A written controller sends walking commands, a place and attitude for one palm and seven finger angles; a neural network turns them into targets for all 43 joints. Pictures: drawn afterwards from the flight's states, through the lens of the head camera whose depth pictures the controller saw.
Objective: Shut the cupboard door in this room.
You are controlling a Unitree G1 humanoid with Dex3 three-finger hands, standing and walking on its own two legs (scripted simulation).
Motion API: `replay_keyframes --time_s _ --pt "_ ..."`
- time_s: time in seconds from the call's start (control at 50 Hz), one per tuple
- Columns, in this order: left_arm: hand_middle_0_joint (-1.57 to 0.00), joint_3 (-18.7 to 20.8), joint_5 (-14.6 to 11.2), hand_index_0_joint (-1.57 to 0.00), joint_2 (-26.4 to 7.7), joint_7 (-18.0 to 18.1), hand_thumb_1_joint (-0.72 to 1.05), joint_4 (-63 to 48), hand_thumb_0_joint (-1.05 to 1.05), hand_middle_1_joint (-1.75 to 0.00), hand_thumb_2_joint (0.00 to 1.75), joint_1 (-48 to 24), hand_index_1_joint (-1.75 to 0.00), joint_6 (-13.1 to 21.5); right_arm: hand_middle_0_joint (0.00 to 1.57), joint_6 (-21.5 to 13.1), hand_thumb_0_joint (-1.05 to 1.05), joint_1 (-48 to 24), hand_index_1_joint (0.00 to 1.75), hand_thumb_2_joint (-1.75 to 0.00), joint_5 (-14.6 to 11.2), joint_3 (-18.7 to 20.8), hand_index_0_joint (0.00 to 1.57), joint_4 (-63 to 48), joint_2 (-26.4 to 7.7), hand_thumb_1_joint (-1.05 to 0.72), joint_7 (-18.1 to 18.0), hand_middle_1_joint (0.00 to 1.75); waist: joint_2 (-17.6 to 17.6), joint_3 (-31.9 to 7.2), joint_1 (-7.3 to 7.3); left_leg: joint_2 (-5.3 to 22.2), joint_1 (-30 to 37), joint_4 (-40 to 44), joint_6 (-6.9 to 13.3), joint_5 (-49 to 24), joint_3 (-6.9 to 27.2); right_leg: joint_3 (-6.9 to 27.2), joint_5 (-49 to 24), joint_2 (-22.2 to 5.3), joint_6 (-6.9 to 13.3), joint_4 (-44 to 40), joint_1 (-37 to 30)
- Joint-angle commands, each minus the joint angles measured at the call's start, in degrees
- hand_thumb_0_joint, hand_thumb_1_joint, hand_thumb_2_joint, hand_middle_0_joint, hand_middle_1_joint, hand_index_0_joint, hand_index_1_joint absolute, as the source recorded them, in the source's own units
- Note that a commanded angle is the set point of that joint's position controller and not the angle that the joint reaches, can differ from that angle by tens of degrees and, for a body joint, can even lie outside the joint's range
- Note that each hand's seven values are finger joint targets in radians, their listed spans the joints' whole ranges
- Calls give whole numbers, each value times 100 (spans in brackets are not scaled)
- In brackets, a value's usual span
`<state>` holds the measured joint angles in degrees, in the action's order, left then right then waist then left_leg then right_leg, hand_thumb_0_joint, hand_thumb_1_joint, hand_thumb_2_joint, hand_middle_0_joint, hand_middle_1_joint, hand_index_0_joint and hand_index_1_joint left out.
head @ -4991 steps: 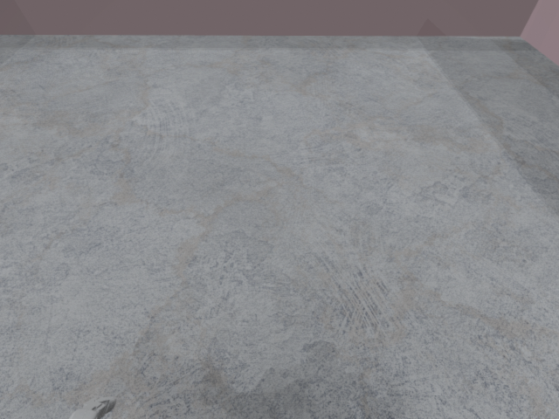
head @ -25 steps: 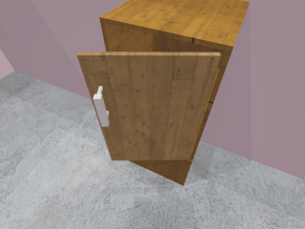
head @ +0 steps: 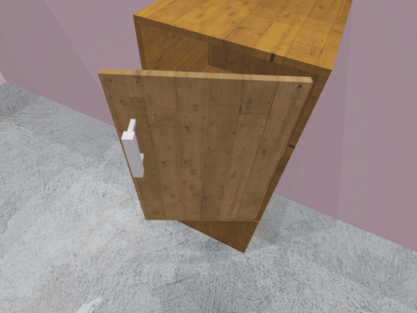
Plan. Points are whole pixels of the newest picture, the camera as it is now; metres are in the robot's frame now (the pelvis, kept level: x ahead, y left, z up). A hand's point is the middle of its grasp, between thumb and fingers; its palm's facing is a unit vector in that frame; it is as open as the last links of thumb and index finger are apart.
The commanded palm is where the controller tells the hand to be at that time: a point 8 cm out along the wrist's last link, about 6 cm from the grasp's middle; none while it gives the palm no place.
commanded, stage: raise the hand and make a fist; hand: left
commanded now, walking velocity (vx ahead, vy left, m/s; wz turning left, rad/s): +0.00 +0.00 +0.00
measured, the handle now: (135, 149) +0.43 +0.19 +0.04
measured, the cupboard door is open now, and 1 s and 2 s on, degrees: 26 26 26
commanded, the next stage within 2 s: bring the fist close to the handle in 1.84 s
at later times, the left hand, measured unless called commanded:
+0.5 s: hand (109, 295) +0.15 +0.18 -0.01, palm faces +0.20 -0.98 -0.09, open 5.4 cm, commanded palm +0.13 +0.22 -0.02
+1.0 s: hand (107, 267) +0.19 +0.19 +0.00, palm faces +0.02 -1.00 +0.00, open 3.3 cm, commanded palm +0.16 +0.25 +0.01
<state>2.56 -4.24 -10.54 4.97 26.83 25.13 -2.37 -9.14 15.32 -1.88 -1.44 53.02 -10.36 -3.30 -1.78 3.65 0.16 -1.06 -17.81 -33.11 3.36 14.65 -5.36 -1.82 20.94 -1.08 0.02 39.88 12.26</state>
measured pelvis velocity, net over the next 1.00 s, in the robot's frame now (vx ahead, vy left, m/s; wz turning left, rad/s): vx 0.00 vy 0.01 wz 0.03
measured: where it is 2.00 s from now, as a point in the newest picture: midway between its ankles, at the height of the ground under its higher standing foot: outside the picture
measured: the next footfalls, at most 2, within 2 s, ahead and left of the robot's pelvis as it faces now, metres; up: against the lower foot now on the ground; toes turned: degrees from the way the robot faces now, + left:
right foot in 0.10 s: +0.06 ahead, -0.10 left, +0.00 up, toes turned +0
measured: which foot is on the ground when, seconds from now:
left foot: down 0.00-1.00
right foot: up 0.00-0.08, down 0.10-1.00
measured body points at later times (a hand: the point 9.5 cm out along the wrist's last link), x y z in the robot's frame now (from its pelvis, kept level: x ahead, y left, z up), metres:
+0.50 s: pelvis -0.01 -0.04 -0.09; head +0.05 -0.03 +0.36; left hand +0.13 +0.23 +0.00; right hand +0.24 -0.26 -0.14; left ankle +0.03 +0.08 -0.73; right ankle +0.02 -0.10 -0.73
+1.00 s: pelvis +0.00 +0.01 -0.07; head +0.06 +0.03 +0.38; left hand +0.18 +0.25 +0.00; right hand +0.20 -0.22 -0.13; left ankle +0.03 +0.08 -0.73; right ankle +0.02 -0.10 -0.73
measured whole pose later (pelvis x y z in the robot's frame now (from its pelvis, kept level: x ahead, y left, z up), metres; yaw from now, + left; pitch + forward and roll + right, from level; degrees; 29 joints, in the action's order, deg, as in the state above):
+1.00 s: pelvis +0.00 +0.01 -0.07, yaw +2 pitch +12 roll -3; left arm 5.9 -16.5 -12.9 -14.6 -8.4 28.5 21.5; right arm -11.8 14.0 -1.6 0.6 29.8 -14.4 -3.0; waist 2.0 -6.7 1.2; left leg -1.7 -48.0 -63.3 4.7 27.7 -1.0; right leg -4.8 28.7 1.9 1.4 60.0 43.8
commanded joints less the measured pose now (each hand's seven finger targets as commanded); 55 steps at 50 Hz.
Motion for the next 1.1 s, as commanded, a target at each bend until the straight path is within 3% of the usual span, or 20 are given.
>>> replay_keyframes --time_s 0.0,0.04,0.06,0.08,0.12,0.14,0.18,0.28,0.34,0.4,0.44,0.48,0.54,0.6,0.66,0.76,0.8,0.88,0.96,1.08 --pt "-27 -315 -469 -27 19 259 90 -4022 0 -38 90 -782 -38 753 20 -1031 0 -180 30 -90 -60 445 20 -1432 -1051 -90 152 30 1020 -1074 -258 703 759 1045 -598 -1240 1468 -129 134 34 147 763 1753" --pt "-31 -39 -491 -31 9 -13 90 -2897 0 -42 90 -169 -42 1246 20 -1135 0 -511 30 -90 -25 458 20 -1783 -1033 -90 203 30 147 32 -191 312 -814 318 -490 909 1251 -348 234 72 206 -84 2085" --pt "-33 212 -545 -33 0 -247 90 -1984 0 -44 90 694 -44 1531 20 -1099 0 -489 30 -90 -63 518 20 -1845 -1001 -90 242 30 -295 228 -66 100 -1152 -90 -484 986 1025 -297 580 77 225 -547 2264" --pt "-35 189 -701 -35 167 -560 90 -1695 0 -46 90 1015 -46 1963 20 -1064 0 -567 30 -90 -22 479 20 -2010 -967 -90 286 30 -1101 104 -15 28 -1555 -595 -455 949 893 -209 1085 45 207 -464 2581" --pt "-38 610 -1060 -38 -28 -1396 90 -1747 0 -50 90 1375 -50 2808 20 -926 0 -744 30 -90 130 520 20 -2305 -1153 -90 340 30 -1276 -701 183 -46 -2128 -1346 -449 608 655 20 798 9 267 80 2546" --pt "-40 939 -1191 -40 -427 -1836 90 -1560 0 -52 90 1286 -52 3167 20 -891 0 -872 30 -90 85 616 20 -2388 -1102 -90 299 30 -1982 -603 200 -102 -2771 -1779 -475 952 592 502 1155 -131 181 128 2634" --pt "-44 945 -1266 -44 -559 -2348 90 -1509 0 -56 90 1341 -56 3258 20 -799 0 -1020 30 -90 -25 633 20 -2826 -1128 -90 296 30 -1905 -593 252 -185 -3331 -2053 -416 1291 507 1206 1500 -319 48 60 2411" --pt "-53 1564 -1412 -53 -1308 -2055 90 -3845 0 -66 90 -5 -66 3336 20 -784 0 -1047 30 -90 2 564 20 -3391 -1000 -90 207 30 824 -1698 376 -148 -3120 -2452 -267 1374 533 1517 2372 -212 168 366 2675" --pt "-58 1339 -1314 -58 -1296 -1641 90 -5243 0 -72 90 -631 -72 4104 20 -985 0 -766 30 -90 64 532 20 -3127 -880 -90 172 30 1195 -2215 49 0 -2655 -2798 -177 859 738 1368 1410 -15 213 745 3066" --pt "-64 686 -1298 -64 -869 -1781 90 -5226 0 -78 90 -581 -78 4452 20 -1130 0 -617 30 -90 59 483 20 -2795 -971 -90 110 30 1046 -2119 -305 74 -2647 -3053 -118 565 870 1166 616 86 162 1012 3368" --pt "-68 517 -1328 -68 -814 -2090 90 -4712 0 -82 90 -530 -82 4366 20 -1164 0 -529 30 -90 42 465 20 -2685 -1050 -90 60 30 704 -1920 -478 94 -2896 -3190 -88 567 914 1049 358 98 43 1053 3448" --pt "-71 514 -1344 -71 -762 -2419 90 -3807 0 -86 90 -81 -86 3776 20 -1052 0 -480 30 -90 -36 466 20 -2710 -1074 -90 -15 30 29 -1794 -443 87 -3257 -3224 -69 603 912 1207 204 -12 -219 860 3181" --pt "-77 1034 -1486 -77 -1024 -2723 90 -3371 0 -92 90 695 -92 2477 20 -733 0 -520 30 -90 -194 522 20 -3068 -1072 -90 -78 30 -575 -2356 29 20 -3261 -2841 -86 337 813 1371 -301 -212 -435 558 2020" --pt "-82 1801 -1677 -82 -1267 -2469 90 -4075 0 -98 90 1010 -98 1832 20 -491 0 -616 30 -90 -180 501 20 -3301 -866 -90 -85 30 -411 -3084 436 -35 -2746 -2497 -165 -377 799 1255 -2176 -332 -589 761 965" --pt "-88 1936 -1640 -88 -1158 -1868 90 -4661 0 -104 90 867 -104 2184 20 -457 0 -619 30 -90 -40 453 20 -3225 -716 -90 -73 30 -228 -2785 489 0 -2418 -2228 -208 -710 808 761 -3079 -107 -365 1073 1030" --pt "-97 891 -1381 -97 -501 -1706 90 -4483 0 -114 90 367 -114 3171 20 -591 0 -447 30 -90 103 430 20 -3052 -891 -90 28 30 94 -1798 -30 71 -2175 -2238 -185 -569 904 148 -1487 214 12 1374 2764" --pt "-101 715 -1364 -101 -515 -1926 90 -4286 0 -118 90 375 -118 3305 20 -650 0 -375 30 -90 97 448 20 -3050 -997 -90 38 30 248 -2010 -69 82 -2196 -2238 -208 -283 943 96 -819 236 90 1375 2961" --pt "-108 686 -1383 -108 -810 -2149 90 -4741 0 -126 90 307 -126 3059 20 -691 0 -352 30 -90 -5 463 20 -3275 -1125 -90 -3 30 501 -2470 9 112 -1836 -1921 -201 46 1041 45 -184 270 169 1159 2786" --pt "-115 1268 -1329 -115 -1340 -1713 90 -5332 0 -134 90 140 -134 2732 20 -571 0 -392 30 -90 6 409 20 -3382 -1076 -90 -57 30 750 -2561 223 180 -1409 -1467 -319 13 1263 -166 -217 356 240 1150 2586" --pt "-126 717 -1208 -126 -644 -1317 90 -4808 0 -146 90 119 -146 2378 20 -395 0 -414 30 -90 7 264 20 -3445 -1067 -90 0 30 709 -1499 25 291 -1404 -979 -443 773 1512 -375 180 390 217 994 2919"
